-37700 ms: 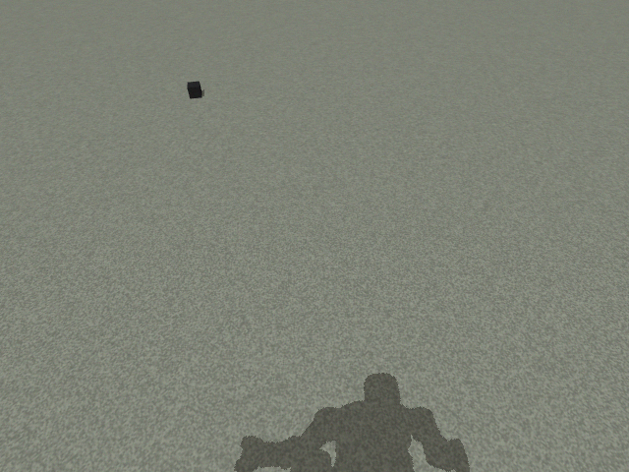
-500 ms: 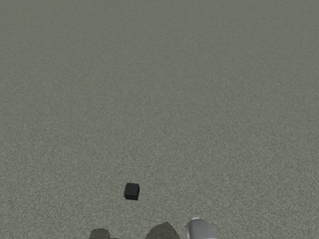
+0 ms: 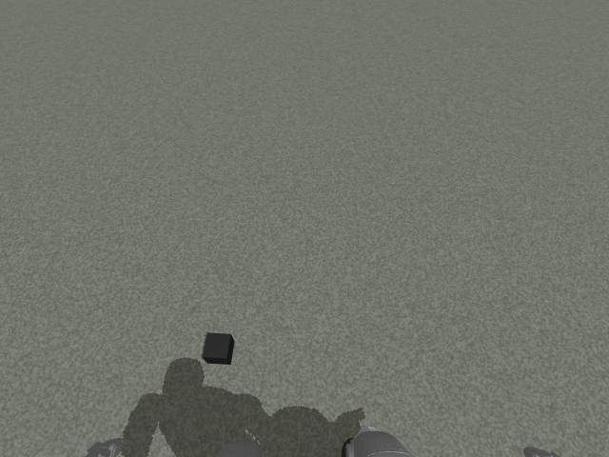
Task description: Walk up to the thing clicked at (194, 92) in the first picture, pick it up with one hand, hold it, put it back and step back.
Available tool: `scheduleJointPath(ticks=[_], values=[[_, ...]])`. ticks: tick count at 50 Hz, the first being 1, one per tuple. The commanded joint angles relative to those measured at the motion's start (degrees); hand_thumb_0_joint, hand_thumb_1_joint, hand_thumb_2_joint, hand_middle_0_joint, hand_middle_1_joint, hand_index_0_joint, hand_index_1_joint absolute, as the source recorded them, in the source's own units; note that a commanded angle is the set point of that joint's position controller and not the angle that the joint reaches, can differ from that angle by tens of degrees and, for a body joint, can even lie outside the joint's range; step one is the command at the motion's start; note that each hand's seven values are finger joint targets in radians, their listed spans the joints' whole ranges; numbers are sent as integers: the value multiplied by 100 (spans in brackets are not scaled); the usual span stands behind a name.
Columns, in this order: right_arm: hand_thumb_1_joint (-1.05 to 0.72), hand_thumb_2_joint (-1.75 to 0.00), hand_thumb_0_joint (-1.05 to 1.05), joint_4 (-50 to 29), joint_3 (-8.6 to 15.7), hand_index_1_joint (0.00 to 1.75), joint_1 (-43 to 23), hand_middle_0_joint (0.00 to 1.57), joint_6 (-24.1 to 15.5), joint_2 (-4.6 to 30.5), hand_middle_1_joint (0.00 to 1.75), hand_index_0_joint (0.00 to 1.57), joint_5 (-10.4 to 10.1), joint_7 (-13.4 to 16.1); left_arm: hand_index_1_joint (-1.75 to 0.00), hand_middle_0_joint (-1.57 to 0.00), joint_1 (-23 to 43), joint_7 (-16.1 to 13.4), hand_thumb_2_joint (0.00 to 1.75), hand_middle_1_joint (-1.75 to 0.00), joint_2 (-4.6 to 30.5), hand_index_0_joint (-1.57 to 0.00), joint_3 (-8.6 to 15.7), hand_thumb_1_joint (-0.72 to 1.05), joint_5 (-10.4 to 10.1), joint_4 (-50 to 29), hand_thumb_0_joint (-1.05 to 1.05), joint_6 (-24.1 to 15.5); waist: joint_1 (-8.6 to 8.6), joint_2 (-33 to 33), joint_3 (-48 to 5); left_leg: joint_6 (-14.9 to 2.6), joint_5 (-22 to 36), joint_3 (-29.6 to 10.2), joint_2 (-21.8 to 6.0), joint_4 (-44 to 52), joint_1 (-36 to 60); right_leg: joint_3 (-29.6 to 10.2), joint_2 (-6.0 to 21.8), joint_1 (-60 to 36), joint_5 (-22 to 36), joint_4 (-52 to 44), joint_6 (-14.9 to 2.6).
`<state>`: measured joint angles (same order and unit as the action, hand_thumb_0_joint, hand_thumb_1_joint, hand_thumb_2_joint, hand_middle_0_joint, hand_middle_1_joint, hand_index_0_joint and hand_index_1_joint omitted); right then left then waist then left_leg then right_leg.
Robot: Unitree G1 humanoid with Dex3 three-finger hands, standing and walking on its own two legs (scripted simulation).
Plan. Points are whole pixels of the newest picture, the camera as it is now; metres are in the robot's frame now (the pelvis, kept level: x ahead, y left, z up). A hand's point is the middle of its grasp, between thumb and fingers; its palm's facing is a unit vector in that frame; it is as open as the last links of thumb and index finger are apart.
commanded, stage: stand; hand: left
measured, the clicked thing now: (219, 348) +0.45 +0.28 -0.72
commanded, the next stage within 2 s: walk up in 0.90 s
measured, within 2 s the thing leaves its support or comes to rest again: neither
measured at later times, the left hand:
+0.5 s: hand (130, 438) +0.16 +0.26 -0.13, palm faces -0.01 -0.94 -0.34, open 7.4 cm
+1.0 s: hand out of the picture +0.12 +0.26 -0.13, palm faces +0.02 -0.93 -0.37, open 7.4 cm
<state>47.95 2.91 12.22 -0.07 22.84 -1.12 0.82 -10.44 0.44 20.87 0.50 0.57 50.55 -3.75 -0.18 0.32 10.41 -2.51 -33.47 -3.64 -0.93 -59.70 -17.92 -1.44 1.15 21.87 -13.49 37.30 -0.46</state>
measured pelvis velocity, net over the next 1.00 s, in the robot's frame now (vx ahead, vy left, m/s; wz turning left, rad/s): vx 0.03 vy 0.00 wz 0.03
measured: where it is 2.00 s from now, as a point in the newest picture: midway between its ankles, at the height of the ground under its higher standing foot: outside the picture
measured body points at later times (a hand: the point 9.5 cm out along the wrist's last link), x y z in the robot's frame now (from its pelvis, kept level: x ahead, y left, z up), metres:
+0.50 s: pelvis +0.07 +0.00 +0.02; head +0.08 +0.00 +0.47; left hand +0.16 +0.30 -0.11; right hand +0.18 -0.30 -0.10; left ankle +0.05 +0.14 -0.72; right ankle +0.07 -0.13 -0.72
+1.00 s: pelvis +0.03 +0.00 +0.02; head +0.07 -0.01 +0.47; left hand +0.12 +0.31 -0.10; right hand +0.13 -0.30 -0.12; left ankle +0.05 +0.14 -0.72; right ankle +0.07 -0.12 -0.72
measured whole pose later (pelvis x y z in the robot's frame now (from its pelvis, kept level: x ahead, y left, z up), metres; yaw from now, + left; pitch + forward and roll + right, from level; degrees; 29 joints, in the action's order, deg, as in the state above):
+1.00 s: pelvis +0.03 +0.00 +0.02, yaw +1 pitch -3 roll +0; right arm 62.7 1.0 2.7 1.0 21.1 -1.0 -0.6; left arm -3.0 0.1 20.9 1.3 -0.9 62.5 0.3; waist -0.4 -1.3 7.9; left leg 1.7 -11.2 -1.8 -2.0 -24.9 -11.1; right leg 0.3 0.2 11.3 -9.3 23.3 0.2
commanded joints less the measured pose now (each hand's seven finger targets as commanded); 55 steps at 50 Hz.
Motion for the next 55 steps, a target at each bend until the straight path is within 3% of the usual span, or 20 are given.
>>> scheduleJointPath(ticks=[1, 3, 5, 6, 7, 8, 9, 11, 12, 13, 15, 17, 23, 31, 44, 45, 46, 49, 53, 55], values=[[-90, -90, 0, -173, 263, 30, 667, 20, -100, 841, 30, 20, -40, 38, -30, -20, -173, -237, 90, -30, 1548, -20, 352, 90, 4, -340, 0, 4, -141, 756, -1487, 98, 64, 26, -7, 990, -92, -1076, 1314, -1229, 2843, -988, -1059], [-90, -90, 0, 12, 276, 30, 700, 20, -124, 815, 30, 20, 22, 30, -30, -20, 178, -226, 90, -30, 1609, -20, 385, 90, 53, -392, 0, 77, -206, 958, -1499, 213, 783, 304, -13, 2146, 242, -682, 1063, -1125, 2612, -699, -906], [-90, -90, 0, 284, 267, 30, 868, 20, -212, 824, 30, 20, 100, 70, -30, -20, 268, -203, 90, -30, 1483, -20, 388, 90, -15, -288, 0, 154, -299, 969, -1537, 239, 2645, 431, 51, 3403, 978, -432, 764, -819, 2054, -222, -591], [-90, -90, 0, 283, 322, 30, 744, 20, -270, 1094, 30, 20, 211, 110, -30, -20, 269, -187, 90, -30, 1208, -20, 325, 90, -76, -307, 0, 181, -282, 488, -1719, 89, 3297, -346, -458, 3597, 1400, -345, 549, -414, 1511, 90, -303], [-90, -90, 0, 111, 366, 30, 198, 20, -300, 1479, 30, 20, 269, 105, -30, -20, 228, -169, 90, -30, 878, -20, 225, 90, -151, -364, 0, 217, -48, -259, -1656, -231, 3558, -1428, -1160, 3703, 1438, -45, 75, 25, 599, 314, -69], [-90, -90, 0, -60, 339, 30, -417, 20, -308, 1678, 30, 20, 271, 85, -30, -20, 248, -171, 90, -30, 967, -20, 245, 90, -134, -309, 0, 273, 149, -301, -1437, -597, 2836, -1696, -1537, 3897, 549, -11, -13, -456, -947, 110, -46], [-90, -90, 0, -21, 310, 30, -881, 20, -288, 1612, 30, 20, 235, 51, -30, -20, 140, -144, 90, -30, 1002, -20, 260, 90, -160, -147, 0, 294, 352, -418, -1220, -710, 2001, -1458, -1388, 3719, -262, -193, 168, -1181, -1046, -228, -85], [-90, -90, 0, 179, 168, 30, -933, 20, -199, 980, 30, 20, 121, -42, -30, -20, 392, -73, 90, -30, 1176, -20, 228, 90, -23, 80, 0, 190, 168, -46, -980, -82, 1211, -520, -554, 3440, -365, -699, 528, -1367, -443, -1198, -208], [-90, -90, 0, 263, 125, 30, -864, 20, -190, 880, 30, 20, 91, -51, -30, -20, 579, -54, 90, -30, 1357, -20, 242, 90, 27, 107, 0, 134, -6, 70, -941, 47, 1612, -228, -324, 3305, 167, -943, 733, -951, -88, -1337, -326], [-90, -90, 0, 415, 84, 30, -593, 20, -227, 889, 30, 20, 107, -60, -30, -20, 705, -55, 90, -30, 1391, -20, 238, 90, 35, 138, 0, 108, -139, -72, -1054, 69, 2274, -235, -392, 3381, 640, -820, 735, -854, 555, -1199, -327], [-90, -90, 0, 653, 88, 30, -596, 20, -315, 1028, 30, 20, 154, -67, -30, -20, 514, -64, 90, -30, 1135, -20, 191, 90, -63, 282, 0, 89, 47, -301, -1221, 20, 3820, -364, -600, 3361, 969, -405, 532, -1106, 1620, -1050, -200], [-90, -90, 0, 773, 88, 30, -602, 20, -324, 1028, 30, 20, 118, -56, -30, -20, 549, -88, 90, -30, 1157, -20, 174, 90, -107, 388, 0, 65, 14, -149, -1463, 24, 4623, -271, -635, 3315, 1233, -323, 546, -1371, 2331, -1045, -167], [-90, -90, 0, 984, 34, 30, -888, 20, -231, 961, 30, 20, 73, -39, -30, -20, 700, -99, 90, -30, 1162, -20, 163, 90, -80, 684, 0, 109, -25, -4, -1603, 94, 4436, -128, -658, 3621, 1494, -278, 587, -1696, 2498, -1389, -117], [-90, -90, 0, 1202, -10, 30, -1188, 20, -149, 946, 30, 20, 104, -56, -30, -20, 901, -93, 90, -30, 1185, -20, 172, 90, -44, 997, 0, 168, -14, -59, -1272, 188, 3366, -104, -646, 4162, 1262, -330, 571, -1695, 1486, -1909, -74], [-90, -90, 0, 1394, -18, 30, -1213, 20, -166, 957, 30, 20, 149, -90, -30, -20, 956, -82, 90, -30, 1226, -20, 216, 90, -31, 1196, 0, 143, 4, 25, -1185, 187, 2741, -144, -652, 4405, 1226, -369, 589, -1574, 845, -2226, -42], [-90, -90, 0, 1318, 58, 30, -1216, 20, -41, 1292, 30, 20, 60, -74, -30, -20, 919, -100, 90, -30, 1518, -20, 357, 90, -144, 1050, 0, 278, 21, 13, -469, 74, 3921, -112, -548, 3766, 756, -363, 599, -1110, 2171, -1651, -102], [-90, -90, 0, 1197, 47, 30, -1124, 20, 3, 1158, 30, 20, 5, -56, -30, -20, 770, -118, 90, -30, 1495, -20, 379, 90, -176, 954, 0, 324, 20, 54, -647, 77, 4210, -32, -510, 3503, 759, -300, 617, -1181, 2584, -1504, -172], [-90, -90, 0, 1048, 107, 30, -925, 20, 66, 1112, 30, 20, -25, -45, -30, -20, 798, -127, 90, -30, 1561, -20, 439, 90, -145, 718, 0, 410, -36, 341, -1213, 69, 3964, 151, -222, 2797, 882, -472, 878, -1206, 2987, -1436, -521], [-90, -90, 0, 868, 244, 30, -195, 20, 240, 1049, 30, 20, 88, -68, -30, -20, 1327, -129, 90, -30, 1708, -20, 495, 90, 11, 151, 0, 546, -193, 1121, -1571, 0, 1075, 139, 195, 1392, 1029, -1116, 1717, -333, 2397, -1401, -1170], [-90, -90, 0, 807, 335, 30, 148, 20, 266, 1057, 30, 20, 122, -97, -30, -20, 1494, -116, 90, -30, 1643, -20, 493, 90, 45, -47, 0, 615, -341, 1138, -1518, -143, 1005, -50, 93, 1423, 1243, -1013, 1619, 294, 1628, -1085, -1050]])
